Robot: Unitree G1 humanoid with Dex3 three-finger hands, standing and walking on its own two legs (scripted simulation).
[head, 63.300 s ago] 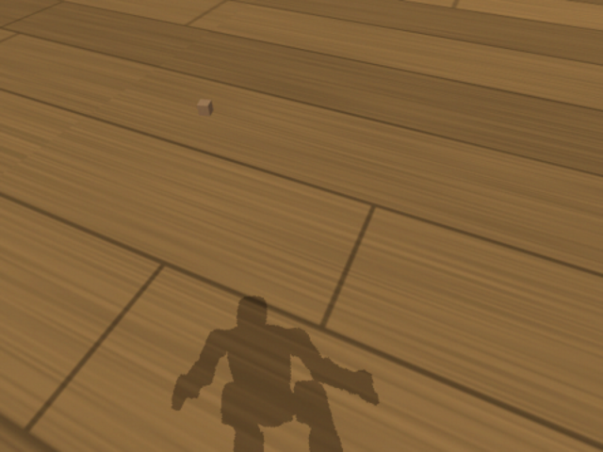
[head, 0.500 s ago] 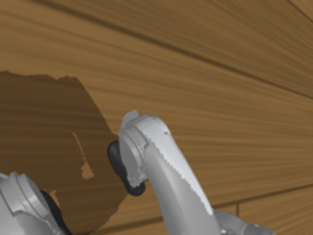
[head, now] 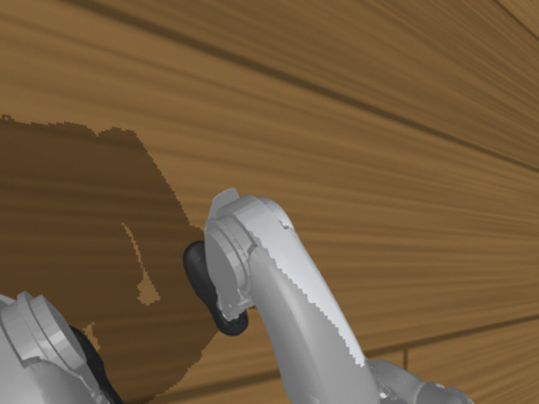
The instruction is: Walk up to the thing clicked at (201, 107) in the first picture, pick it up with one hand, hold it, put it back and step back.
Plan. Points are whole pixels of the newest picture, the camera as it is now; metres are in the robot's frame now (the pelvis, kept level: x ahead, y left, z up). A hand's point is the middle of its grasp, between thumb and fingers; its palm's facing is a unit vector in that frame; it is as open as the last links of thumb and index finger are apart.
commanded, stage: open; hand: left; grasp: from above
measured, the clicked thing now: out of the picture +0.45 +0.34 -0.29
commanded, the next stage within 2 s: withdraw in 0.38 s
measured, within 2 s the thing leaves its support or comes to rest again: rests again in 0.84 s
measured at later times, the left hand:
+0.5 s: hand out of the picture +0.43 +0.33 -0.25, palm faces +0.04 -0.48 -0.88, open 13.3 cm
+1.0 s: hand out of the picture +0.44 +0.39 -0.13, palm faces -0.11 -0.37 -0.92, open 14.0 cm
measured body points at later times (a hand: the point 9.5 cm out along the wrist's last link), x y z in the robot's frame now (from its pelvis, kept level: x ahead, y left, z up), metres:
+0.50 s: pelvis +0.00 +0.00 +0.00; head +0.31 +0.11 +0.31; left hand +0.43 +0.36 -0.20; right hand +0.00 -0.25 -0.04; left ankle +0.06 +0.13 -0.29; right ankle +0.12 -0.12 -0.29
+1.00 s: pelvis +0.00 +0.00 +0.01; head +0.24 +0.10 +0.38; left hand +0.44 +0.41 -0.08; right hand +0.04 -0.25 -0.07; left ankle +0.06 +0.13 -0.29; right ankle +0.12 -0.12 -0.29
